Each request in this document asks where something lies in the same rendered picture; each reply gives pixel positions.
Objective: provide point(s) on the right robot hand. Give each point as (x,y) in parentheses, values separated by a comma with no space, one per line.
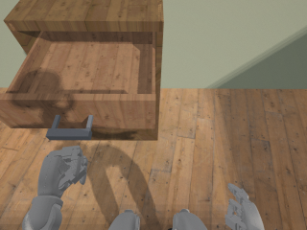
(247,216)

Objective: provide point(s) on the right robot thigh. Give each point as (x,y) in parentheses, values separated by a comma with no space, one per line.
(187,221)

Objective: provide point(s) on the left robot hand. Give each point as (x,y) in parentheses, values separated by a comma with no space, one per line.
(61,168)

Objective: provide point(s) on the left robot forearm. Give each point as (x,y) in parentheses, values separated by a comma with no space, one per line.
(45,213)

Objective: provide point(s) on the cabinet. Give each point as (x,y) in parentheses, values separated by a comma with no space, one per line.
(30,17)

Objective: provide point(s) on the robot thigh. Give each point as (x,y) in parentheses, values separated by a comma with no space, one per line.
(126,221)
(187,221)

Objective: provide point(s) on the handle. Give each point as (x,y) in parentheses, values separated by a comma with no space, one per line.
(70,134)

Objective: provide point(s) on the drawer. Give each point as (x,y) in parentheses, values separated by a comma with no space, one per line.
(74,74)

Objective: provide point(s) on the left robot thigh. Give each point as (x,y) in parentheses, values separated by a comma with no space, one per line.
(126,221)

